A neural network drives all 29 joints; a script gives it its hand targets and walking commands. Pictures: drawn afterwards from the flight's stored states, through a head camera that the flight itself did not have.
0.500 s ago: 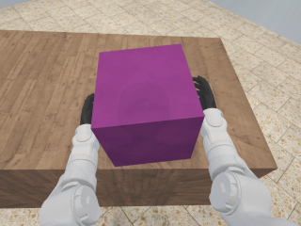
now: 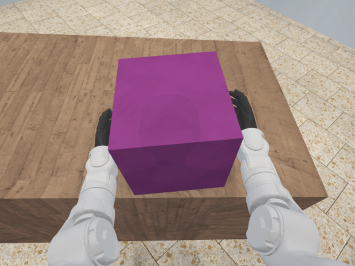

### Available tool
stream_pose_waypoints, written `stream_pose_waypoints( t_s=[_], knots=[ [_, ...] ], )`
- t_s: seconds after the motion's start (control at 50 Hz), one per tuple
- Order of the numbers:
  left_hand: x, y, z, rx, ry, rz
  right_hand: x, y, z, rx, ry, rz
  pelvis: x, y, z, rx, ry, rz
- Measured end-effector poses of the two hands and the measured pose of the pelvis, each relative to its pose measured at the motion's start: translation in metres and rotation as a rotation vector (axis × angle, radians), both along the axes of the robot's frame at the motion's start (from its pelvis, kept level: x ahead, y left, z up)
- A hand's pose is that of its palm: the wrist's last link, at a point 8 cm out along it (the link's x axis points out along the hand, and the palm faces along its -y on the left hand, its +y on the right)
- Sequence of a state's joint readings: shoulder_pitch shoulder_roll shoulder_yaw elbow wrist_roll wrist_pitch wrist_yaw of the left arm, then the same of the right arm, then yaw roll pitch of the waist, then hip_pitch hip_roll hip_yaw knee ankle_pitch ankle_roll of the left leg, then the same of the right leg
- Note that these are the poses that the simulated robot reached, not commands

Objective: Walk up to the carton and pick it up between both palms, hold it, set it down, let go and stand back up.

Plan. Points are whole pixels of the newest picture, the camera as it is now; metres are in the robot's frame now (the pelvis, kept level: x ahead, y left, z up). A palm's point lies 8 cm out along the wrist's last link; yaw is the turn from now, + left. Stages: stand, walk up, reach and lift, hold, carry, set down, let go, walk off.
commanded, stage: set down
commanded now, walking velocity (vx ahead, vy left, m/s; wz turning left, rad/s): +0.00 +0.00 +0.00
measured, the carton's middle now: (173, 125) +0.46 +0.04 +0.03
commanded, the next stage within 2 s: none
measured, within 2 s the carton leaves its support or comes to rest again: rests again in 0.34 s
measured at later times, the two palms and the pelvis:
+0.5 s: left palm (100, 143) +0.41 +0.22 +0.00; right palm (237, 138) +0.44 -0.13 +0.02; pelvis +0.00 +0.00 +0.00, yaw +0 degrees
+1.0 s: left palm (94, 138) +0.41 +0.23 +0.01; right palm (251, 129) +0.46 -0.16 +0.04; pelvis +0.00 +0.00 -0.01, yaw +0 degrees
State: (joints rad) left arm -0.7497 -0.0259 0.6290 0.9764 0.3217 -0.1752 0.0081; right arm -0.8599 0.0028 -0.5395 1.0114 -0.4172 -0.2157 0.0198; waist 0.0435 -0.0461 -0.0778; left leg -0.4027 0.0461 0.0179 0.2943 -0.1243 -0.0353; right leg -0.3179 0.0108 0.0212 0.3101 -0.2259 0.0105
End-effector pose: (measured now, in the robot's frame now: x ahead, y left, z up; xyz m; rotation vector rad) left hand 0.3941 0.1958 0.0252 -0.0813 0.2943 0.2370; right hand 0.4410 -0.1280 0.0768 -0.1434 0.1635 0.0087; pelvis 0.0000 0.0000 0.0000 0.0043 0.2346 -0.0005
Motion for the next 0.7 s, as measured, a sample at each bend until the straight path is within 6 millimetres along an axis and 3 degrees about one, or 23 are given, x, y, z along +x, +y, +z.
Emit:
stream_pose_waypoints(
  t_s=[0.28,0.5,0.7],
  knots=[
    [0.002,-0.001,-0.003,-0.008,0.008,-0.004,-0.005,-0.005,-0.015,0.014,0.042,-0.019,0.000,0.000,0.000,0.000,0.000,0.000],
    [0.012,0.020,-0.021,0.101,0.086,-0.037,-0.004,0.003,-0.053,0.162,0.167,-0.065,0.001,0.004,-0.004,-0.005,0.098,-0.001],
    [0.025,0.035,-0.021,0.114,0.042,-0.041,0.019,0.005,-0.044,0.142,0.136,-0.049,0.002,0.011,-0.011,-0.014,0.238,-0.002]
  ],
)
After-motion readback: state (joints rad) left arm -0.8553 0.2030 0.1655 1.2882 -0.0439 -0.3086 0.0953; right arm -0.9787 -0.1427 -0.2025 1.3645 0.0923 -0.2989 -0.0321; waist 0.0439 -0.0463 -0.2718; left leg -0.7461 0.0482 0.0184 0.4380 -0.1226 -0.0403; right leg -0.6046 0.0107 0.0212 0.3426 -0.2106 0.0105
